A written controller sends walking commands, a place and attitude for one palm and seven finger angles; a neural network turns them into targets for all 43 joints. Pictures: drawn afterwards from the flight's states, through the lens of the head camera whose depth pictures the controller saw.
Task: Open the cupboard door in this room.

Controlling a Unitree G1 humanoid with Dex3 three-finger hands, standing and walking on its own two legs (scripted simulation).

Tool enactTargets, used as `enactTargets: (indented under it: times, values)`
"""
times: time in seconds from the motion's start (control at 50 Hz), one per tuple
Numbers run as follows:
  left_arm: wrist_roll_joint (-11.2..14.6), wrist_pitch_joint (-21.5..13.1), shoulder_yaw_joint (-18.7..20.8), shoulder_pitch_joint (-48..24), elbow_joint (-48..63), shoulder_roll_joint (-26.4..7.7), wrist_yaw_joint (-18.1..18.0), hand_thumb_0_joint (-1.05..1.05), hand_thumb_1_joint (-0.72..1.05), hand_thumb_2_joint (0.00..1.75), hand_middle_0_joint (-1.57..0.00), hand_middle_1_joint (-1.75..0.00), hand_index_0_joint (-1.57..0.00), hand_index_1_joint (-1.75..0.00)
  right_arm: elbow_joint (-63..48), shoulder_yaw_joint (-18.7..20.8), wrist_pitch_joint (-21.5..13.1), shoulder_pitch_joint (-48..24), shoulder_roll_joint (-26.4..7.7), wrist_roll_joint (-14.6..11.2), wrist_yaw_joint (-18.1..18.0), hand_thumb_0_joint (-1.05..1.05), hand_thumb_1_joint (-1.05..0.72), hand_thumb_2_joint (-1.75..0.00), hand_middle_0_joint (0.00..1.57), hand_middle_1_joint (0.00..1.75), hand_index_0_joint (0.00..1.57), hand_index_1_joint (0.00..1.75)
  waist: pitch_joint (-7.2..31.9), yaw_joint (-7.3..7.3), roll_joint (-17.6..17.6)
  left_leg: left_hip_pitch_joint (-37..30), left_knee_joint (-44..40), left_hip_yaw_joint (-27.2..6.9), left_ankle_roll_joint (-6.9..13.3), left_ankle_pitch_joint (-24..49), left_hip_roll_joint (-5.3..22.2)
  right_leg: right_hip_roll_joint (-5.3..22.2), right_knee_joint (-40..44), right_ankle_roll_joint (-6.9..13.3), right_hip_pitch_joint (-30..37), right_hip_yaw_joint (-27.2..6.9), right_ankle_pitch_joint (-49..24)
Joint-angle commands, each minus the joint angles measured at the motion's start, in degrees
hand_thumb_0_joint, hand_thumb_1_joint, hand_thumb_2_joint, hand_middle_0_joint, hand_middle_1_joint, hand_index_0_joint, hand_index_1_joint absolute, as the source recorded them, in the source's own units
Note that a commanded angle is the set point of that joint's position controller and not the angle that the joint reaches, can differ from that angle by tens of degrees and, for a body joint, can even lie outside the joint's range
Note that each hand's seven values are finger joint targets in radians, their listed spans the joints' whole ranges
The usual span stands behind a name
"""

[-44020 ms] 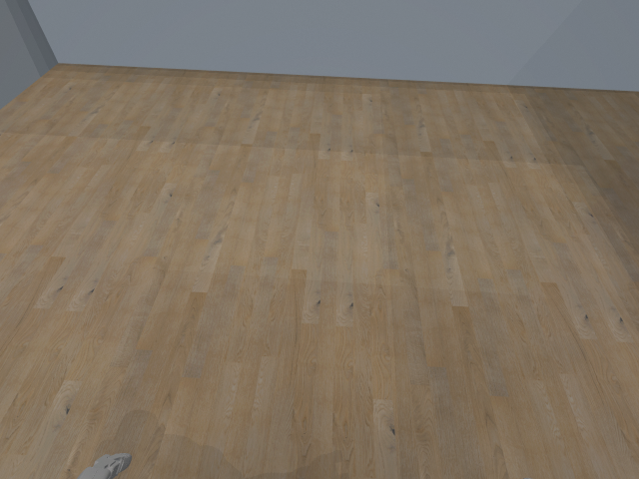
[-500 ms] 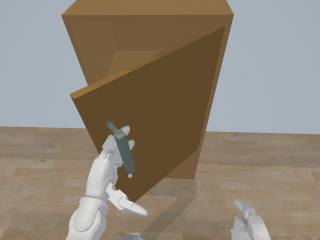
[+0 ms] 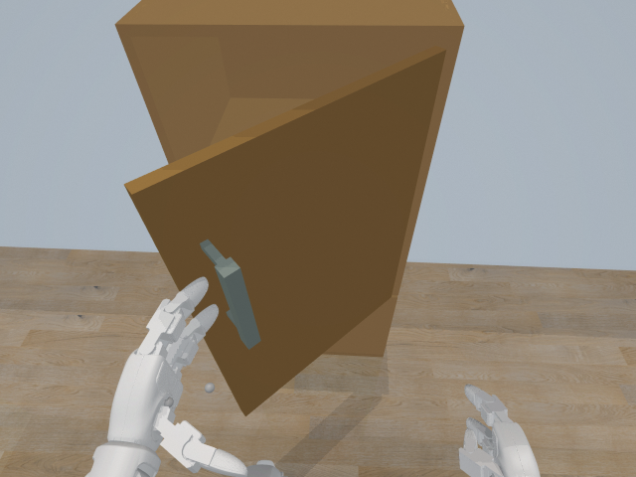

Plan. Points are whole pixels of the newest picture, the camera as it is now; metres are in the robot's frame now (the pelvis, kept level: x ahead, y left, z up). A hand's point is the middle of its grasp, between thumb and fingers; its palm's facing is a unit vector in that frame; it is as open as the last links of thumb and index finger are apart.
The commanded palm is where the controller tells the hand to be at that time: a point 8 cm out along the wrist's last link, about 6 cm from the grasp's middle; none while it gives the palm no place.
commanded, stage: slide the hand sideways off the handle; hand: left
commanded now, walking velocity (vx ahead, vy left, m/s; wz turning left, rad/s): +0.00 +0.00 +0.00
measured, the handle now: (231, 297) +0.30 +0.13 +0.09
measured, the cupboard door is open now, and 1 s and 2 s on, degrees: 44 44 44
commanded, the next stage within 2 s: draw the hand back to the body in 0.40 s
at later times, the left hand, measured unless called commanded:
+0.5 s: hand (158, 428) +0.16 +0.17 +0.09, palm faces -0.03 -1.00 -0.03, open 16.3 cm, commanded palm +0.14 +0.23 +0.09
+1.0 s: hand (100, 404) +0.17 +0.21 +0.13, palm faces +0.00 -1.00 -0.09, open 16.2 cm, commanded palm +0.13 +0.27 +0.15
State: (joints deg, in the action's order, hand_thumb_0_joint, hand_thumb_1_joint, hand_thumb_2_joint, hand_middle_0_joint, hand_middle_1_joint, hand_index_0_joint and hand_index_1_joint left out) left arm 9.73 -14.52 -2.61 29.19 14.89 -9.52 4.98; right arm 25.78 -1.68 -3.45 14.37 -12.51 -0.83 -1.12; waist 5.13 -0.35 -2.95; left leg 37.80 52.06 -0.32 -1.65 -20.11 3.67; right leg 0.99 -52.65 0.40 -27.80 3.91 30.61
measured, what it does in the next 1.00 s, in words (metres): stands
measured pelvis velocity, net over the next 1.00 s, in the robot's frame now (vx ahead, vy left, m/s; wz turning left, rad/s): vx -0.01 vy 0.02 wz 0.01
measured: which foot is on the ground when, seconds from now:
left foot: down 0.00-1.00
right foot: down 0.00-1.00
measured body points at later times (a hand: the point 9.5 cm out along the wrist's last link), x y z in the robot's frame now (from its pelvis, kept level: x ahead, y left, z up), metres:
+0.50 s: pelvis +0.00 +0.00 -0.01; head +0.01 -0.02 +0.44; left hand +0.15 +0.22 +0.09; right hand +0.20 -0.23 -0.07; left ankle +0.06 +0.14 -0.69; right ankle -0.04 -0.11 -0.69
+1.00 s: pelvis -0.01 +0.02 +0.01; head -0.02 +0.02 +0.46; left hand +0.16 +0.26 +0.14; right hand +0.18 -0.19 -0.05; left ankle +0.06 +0.14 -0.69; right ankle -0.04 -0.11 -0.69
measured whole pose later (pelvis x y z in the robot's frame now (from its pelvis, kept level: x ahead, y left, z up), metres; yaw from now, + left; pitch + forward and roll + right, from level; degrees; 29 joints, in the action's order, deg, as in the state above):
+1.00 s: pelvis -0.01 +0.02 +0.01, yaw +1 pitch +3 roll -3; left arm 18.0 -6.4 10.2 32.0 23.5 -16.3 13.7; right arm 28.0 -2.9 -9.9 15.0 -12.6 -3.4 -4.2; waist 5.3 -2.0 -3.7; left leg 35.1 50.6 -1.0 -0.2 -18.8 3.2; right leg 1.0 -48.2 -1.0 -23.5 4.5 27.7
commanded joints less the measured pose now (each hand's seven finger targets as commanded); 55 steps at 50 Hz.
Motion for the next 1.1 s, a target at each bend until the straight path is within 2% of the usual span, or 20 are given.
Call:
enactTargets:
  times: [0.0,0.2,0.22,0.32,0.4,0.44,0.56,0.58,0.64,0.66,0.72,0.76,0.86,0.94,0.96,0.98,1.0,1.02,1.04,1.08]
  values:
    - [2.16,-4.72,6.08,-1.29,13.11,-4.52,1.82,0.00,-0.50,0.30,-0.15,-0.30,-0.15,-0.30,-9.84,3.11,-3.67,-4.72,-5.70,-0.11,-1.01,0.00,-0.90,-0.90,0.20,0.30,0.20,0.30,6.24,0.25,3.48,-10.42,-4.94,0.24,2.87,5.16,-3.52,-2.36,9.88,-0.52,-4.99,-1.20,-16.73]
    - [7.26,-4.76,14.55,6.08,12.21,-8.51,7.21,0.00,-0.50,0.30,-0.15,-0.30,-0.15,-0.30,-9.31,4.00,-3.62,-5.10,-5.33,-0.94,-2.02,0.00,-0.90,-0.90,0.20,0.30,0.20,0.30,8.70,-1.47,3.26,-8.54,-2.45,0.35,2.56,8.90,-4.03,-1.44,8.76,-1.62,-1.84,-3.15,-26.53]
    - [7.72,-4.79,15.89,6.68,11.63,-9.15,7.59,0.00,-0.50,0.30,-0.15,-0.30,-0.15,-0.30,-9.13,4.13,-3.43,-5.24,-5.25,-1.05,-2.12,0.00,-0.90,-0.90,0.20,0.30,0.20,0.30,8.18,-1.56,4.51,-7.95,-2.27,0.28,2.47,8.96,-4.02,-1.38,8.75,-1.84,-1.61,-3.33,-27.54]
    - [8.88,-6.29,14.30,6.43,13.13,-8.80,10.90,0.00,-0.50,0.30,-0.15,-0.30,-0.15,-0.30,-9.43,4.24,-4.26,-5.09,-5.64,-1.35,-2.38,0.00,-0.90,-0.90,0.20,0.30,0.20,0.30,6.83,-0.65,2.73,-8.11,-1.92,-0.15,2.80,8.80,-4.06,-1.74,8.60,-1.80,-4.18,-2.94,-26.04]
    - [9.59,-7.64,10.18,3.25,14.59,-7.10,13.29,0.00,-0.50,0.30,-0.15,-0.30,-0.15,-0.30,-9.39,4.01,-6.26,-4.44,-6.32,-1.31,-2.57,0.00,-0.90,-0.90,0.20,0.30,0.20,0.30,6.49,1.00,3.00,-8.27,-1.03,-0.93,3.15,6.91,-3.96,-2.04,8.64,-1.68,-7.31,-2.89,-21.60]
    - [9.80,-7.52,12.09,3.67,12.74,-8.27,13.29,0.00,-0.50,0.30,-0.15,-0.30,-0.15,-0.30,-8.89,4.22,-6.76,-4.42,-6.38,-1.29,-2.68,0.00,-0.90,-0.90,0.20,0.30,0.20,0.30,6.18,0.41,4.28,-7.08,-0.95,-1.20,2.99,5.68,-3.82,-2.16,8.78,-1.37,-7.69,-3.01,-18.61]
    - [8.25,-5.60,16.07,2.38,16.58,-11.96,9.38,0.00,-0.50,0.30,-0.15,-0.30,-0.15,-0.30,-9.19,3.83,-7.05,-5.75,-5.77,-1.51,-2.77,0.00,-0.90,-0.90,0.20,0.30,0.20,0.30,8.27,-1.91,0.42,-8.95,-3.75,-1.19,2.98,3.29,-3.35,-2.87,8.94,-0.02,-6.59,-1.72,-10.67]
    - [8.36,-4.93,14.30,2.84,17.42,-9.90,9.00,0.00,-0.50,0.30,-0.15,-0.30,-0.15,-0.30,-9.69,3.53,-6.99,-5.80,-5.39,-1.65,-2.74,0.00,-0.90,-0.90,0.20,0.30,0.20,0.30,7.81,-1.68,-0.53,-9.49,-4.36,-1.03,2.97,2.66,-3.38,-2.77,9.21,-0.07,-6.84,-1.24,-10.10]
    - [8.96,-2.47,15.44,1.56,17.78,-10.55,8.10,0.00,-0.50,0.30,-0.15,-0.30,-0.15,-0.30,-9.47,3.12,-6.98,-6.35,-5.46,-1.99,-3.12,0.00,-0.90,-0.90,0.20,0.30,0.20,0.30,6.15,-1.47,-0.45,-9.77,-5.88,-1.32,2.74,-0.18,-3.17,-2.96,10.85,-0.22,-6.99,-0.87,-6.97]
    - [8.97,-1.60,16.10,1.95,16.89,-11.20,8.06,0.00,-0.50,0.30,-0.15,-0.30,-0.15,-0.30,-9.27,3.08,-7.06,-6.73,-5.58,-2.03,-3.22,0.00,-0.90,-0.90,0.20,0.30,0.20,0.30,5.88,-1.55,1.20,-9.47,-5.99,-1.50,2.86,-0.07,-3.04,-3.00,11.43,-0.26,-6.14,-1.20,-6.73]
    - [8.81,1.12,14.41,0.94,17.23,-10.33,8.84,0.00,-0.50,0.30,-0.15,-0.30,-0.15,-0.30,-9.24,2.47,-7.47,-6.60,-5.97,-2.21,-3.35,0.00,-0.90,-0.90,0.20,0.30,0.20,0.30,3.93,-1.12,-0.67,-10.31,-7.80,-1.69,2.75,-1.51,-2.92,-3.03,12.32,-0.40,-6.60,-0.36,-5.78]
    - [8.81,2.64,14.63,0.20,16.99,-10.75,8.95,0.00,-0.50,0.30,-0.15,-0.30,-0.15,-0.30,-8.97,2.27,-8.02,-7.11,-6.17,-2.23,-3.50,0.00,-0.90,-0.90,0.20,0.30,0.20,0.30,2.67,-0.97,0.33,-10.47,-8.55,-2.08,2.89,-2.65,-2.83,-3.12,13.43,-0.49,-6.48,-0.46,-4.61]
    - [9.20,3.73,17.93,-1.26,20.99,-13.70,8.67,0.00,-0.50,0.30,-0.15,-0.30,-0.15,-0.30,-8.59,1.88,-9.51,-7.01,-6.42,-2.17,-3.84,0.00,-0.90,-0.90,0.20,0.30,0.20,0.30,3.83,-1.79,-0.09,-12.94,-10.54,-2.52,2.81,-2.13,-2.86,-3.27,14.11,-0.19,-4.47,0.35,-5.39]
    - [9.59,4.08,18.20,-0.17,22.86,-12.80,8.49,0.00,-0.40,0.34,-0.15,-0.30,-0.15,-0.30,-8.12,1.53,-10.52,-6.81,-6.11,-2.51,-3.57,0.00,-0.90,-0.90,0.20,0.30,0.20,0.30,3.38,-2.13,-3.44,-15.06,-12.57,-2.77,2.37,-2.08,-2.77,-3.53,14.08,-0.01,-3.83,1.56,-6.86]
    - [9.64,4.47,18.91,-0.78,22.48,-13.37,8.43,0.00,-0.36,0.36,-0.16,-0.30,-0.16,-0.30,-7.68,1.59,-10.68,-6.88,-6.39,-2.41,-3.60,0.00,-0.90,-0.90,0.20,0.30,0.20,0.30,3.24,-1.90,-1.31,-14.84,-12.56,-2.98,2.49,-2.27,-2.67,-3.66,14.52,-0.12,-3.30,1.62,-6.82]
    - [9.91,5.12,19.09,-0.80,22.25,-13.31,8.59,0.00,-0.32,0.37,-0.16,-0.30,-0.16,-0.30,-7.64,1.61,-10.86,-6.90,-6.49,-2.52,-3.70,0.00,-0.90,-0.90,0.20,0.30,0.20,0.30,3.32,-1.98,-1.80,-15.20,-12.73,-2.74,2.50,-2.05,-2.83,-3.51,15.02,-0.21,-3.03,1.41,-6.96]
    - [0.60,5.13,19.99,-3.39,27.58,-20.71,-0.12,0.00,-0.29,0.39,-0.16,-0.30,-0.16,-0.30,-8.41,1.01,-10.06,-8.36,-5.93,-1.64,-5.47,0.00,-0.90,-0.90,0.20,0.30,0.20,0.30,1.20,-4.03,-1.23,-16.66,-14.90,-0.96,2.31,-4.47,-2.57,-2.37,21.47,0.55,-3.35,-2.93,-4.95]
    - [-0.31,6.26,17.86,0.18,24.68,-15.43,-3.93,0.00,-0.26,0.40,-0.16,-0.30,-0.16,-0.30,-7.65,0.61,-9.79,-7.58,-4.96,-1.06,-6.21,0.00,-0.90,-0.90,0.20,0.30,0.20,0.30,-1.82,-2.43,-0.25,-17.73,-15.45,-0.40,2.18,-5.49,-2.77,-1.79,23.52,0.54,-3.73,-2.56,-2.91]
    - [-0.93,7.29,16.07,2.52,23.48,-12.99,-5.45,0.00,-0.22,0.42,-0.16,-0.30,-0.16,-0.30,-7.50,0.61,-9.58,-7.30,-4.80,-1.07,-6.35,0.00,-0.90,-0.90,0.20,0.30,0.20,0.30,-3.02,-2.20,0.21,-18.14,-15.51,-0.19,2.18,-5.88,-2.72,-1.47,24.24,0.36,-4.17,-2.44,-2.04]
    - [-3.52,8.08,15.39,3.22,23.70,-12.75,-8.05,0.00,-0.15,0.45,-0.16,-0.30,-0.16,-0.30,-6.27,0.59,-8.86,-7.26,-5.15,-0.65,-6.38,0.00,-0.90,-0.90,0.20,0.30,0.20,0.30,-2.59,-2.10,0.10,-20.57,-16.80,0.06,2.48,-3.82,-2.17,-1.53,24.57,0.29,-1.29,-1.55,-4.49]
